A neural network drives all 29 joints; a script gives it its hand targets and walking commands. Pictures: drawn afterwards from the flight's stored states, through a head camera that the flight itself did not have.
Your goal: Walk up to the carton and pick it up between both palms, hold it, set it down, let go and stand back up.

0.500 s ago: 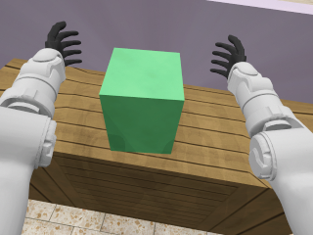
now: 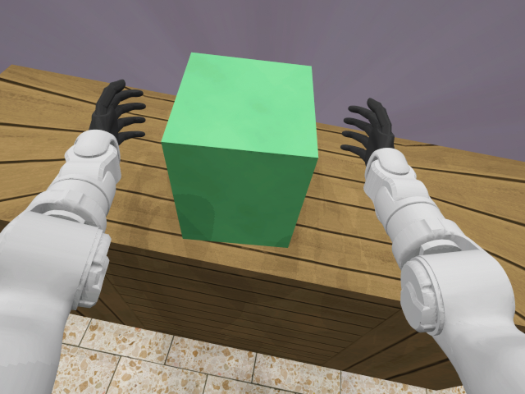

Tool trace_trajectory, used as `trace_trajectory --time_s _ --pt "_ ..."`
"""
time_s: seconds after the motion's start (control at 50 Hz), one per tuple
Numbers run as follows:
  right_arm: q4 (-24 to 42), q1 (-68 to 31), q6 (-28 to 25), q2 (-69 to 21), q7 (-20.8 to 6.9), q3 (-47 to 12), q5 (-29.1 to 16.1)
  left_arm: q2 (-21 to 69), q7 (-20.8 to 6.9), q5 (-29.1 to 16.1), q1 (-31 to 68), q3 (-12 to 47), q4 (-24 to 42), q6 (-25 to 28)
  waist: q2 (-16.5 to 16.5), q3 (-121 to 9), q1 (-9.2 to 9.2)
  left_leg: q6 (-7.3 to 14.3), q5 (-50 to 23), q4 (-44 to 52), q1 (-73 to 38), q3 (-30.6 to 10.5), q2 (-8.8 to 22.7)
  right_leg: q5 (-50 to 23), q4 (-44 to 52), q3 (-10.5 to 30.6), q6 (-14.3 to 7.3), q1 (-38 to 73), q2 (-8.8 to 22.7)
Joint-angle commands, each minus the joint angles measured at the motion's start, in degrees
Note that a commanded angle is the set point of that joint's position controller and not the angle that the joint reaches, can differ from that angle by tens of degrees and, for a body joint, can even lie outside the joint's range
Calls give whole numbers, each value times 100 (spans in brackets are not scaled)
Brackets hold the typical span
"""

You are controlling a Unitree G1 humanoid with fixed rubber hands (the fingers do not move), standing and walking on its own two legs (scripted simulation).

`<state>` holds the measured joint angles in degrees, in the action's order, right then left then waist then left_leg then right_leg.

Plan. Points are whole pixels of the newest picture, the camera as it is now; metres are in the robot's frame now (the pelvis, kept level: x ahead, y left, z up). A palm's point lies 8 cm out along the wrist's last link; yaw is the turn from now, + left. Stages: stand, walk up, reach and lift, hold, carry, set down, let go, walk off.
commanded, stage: reach and lift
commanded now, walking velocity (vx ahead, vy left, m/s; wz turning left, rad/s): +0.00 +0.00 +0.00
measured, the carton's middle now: (243, 157) +0.53 +0.00 +0.04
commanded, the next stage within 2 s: none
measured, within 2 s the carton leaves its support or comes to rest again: neither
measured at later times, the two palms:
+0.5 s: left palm (121, 142) +0.51 +0.19 +0.09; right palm (362, 159) +0.47 -0.19 +0.10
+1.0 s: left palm (147, 140) +0.51 +0.15 +0.10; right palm (338, 163) +0.46 -0.15 +0.09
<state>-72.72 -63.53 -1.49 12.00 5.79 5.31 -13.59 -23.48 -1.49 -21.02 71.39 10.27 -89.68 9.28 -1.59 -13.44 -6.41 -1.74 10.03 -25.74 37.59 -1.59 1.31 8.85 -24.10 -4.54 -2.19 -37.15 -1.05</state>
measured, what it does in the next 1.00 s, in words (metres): stands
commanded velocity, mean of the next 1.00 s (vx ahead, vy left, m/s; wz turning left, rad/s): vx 0.00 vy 0.00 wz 0.00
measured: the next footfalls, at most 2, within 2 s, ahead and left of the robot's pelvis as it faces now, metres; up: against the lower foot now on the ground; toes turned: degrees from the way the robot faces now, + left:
none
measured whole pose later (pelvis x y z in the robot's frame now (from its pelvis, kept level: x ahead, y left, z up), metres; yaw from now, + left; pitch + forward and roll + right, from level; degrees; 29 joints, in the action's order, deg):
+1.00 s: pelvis +0.01 +0.02 +0.00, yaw -3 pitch +22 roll -1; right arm -67.7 -61.0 -6.6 1.0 6.4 25.5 9.0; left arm -13.4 3.6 3.3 69.4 -12.9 -84.1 11.2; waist -1.4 -11.1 -4.5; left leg 0.1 9.5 -23.1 36.0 1.5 0.8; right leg 6.2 -19.3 -1.5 -0.4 -35.5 -0.7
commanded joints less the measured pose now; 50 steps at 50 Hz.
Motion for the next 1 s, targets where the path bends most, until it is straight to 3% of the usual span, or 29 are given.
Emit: trace_trajectory --time_s 0.0,0.14,0.24,0.36,0.54,0.66,0.82,0.98 --pt "981 -2818 -448 1204 17 124 71 -772 44 98 3126 -106 815 432 742 -4519 4 -218 -1671 -181 -1271 309 -124 -3082 -544 148 315 2601 231" --pt "502 -2586 -707 1155 -63 -80 -86 -622 80 227 2840 -152 388 661 670 -4286 97 -214 -1854 -323 -1242 291 -79 -2814 -604 94 315 2180 197" --pt "627 -2578 -832 993 -82 -248 -255 -612 64 180 2896 -131 438 820 539 -4460 137 -110 -1804 -343 -838 305 -116 -2990 -765 140 383 2416 258" --pt "406 -2597 -925 1137 -133 -136 -222 -329 130 237 3017 -135 579 772 871 -4574 138 -366 -2539 -734 -1870 272 -24 -2839 -685 4 292 1442 97" --pt "432 -2666 -965 960 -93 86 20 -11 186 459 2965 -339 662 725 759 -4518 142 -383 -2559 -757 -1924 290 -14 -2694 -550 29 273 1336 73" --pt "693 -2677 -873 481 -70 514 590 230 229 964 3029 -874 828 731 637 -4363 159 -296 -2125 -439 -1664 367 -31 -2534 -412 132 247 1697 164" --pt "1313 -2223 -708 -236 74 1741 2067 474 344 2317 2738 -2111 1321 486 666 -4036 125 -207 -1768 245 -1460 632 -137 -2791 -87 268 268 2752 141" --pt "1427 -2166 -682 -593 -5 1977 2411 732 498 2534 2727 -2379 1512 412 693 -3995 162 -276 -2244 48 -2134 644 -76 -2630 47 162 260 2507 0"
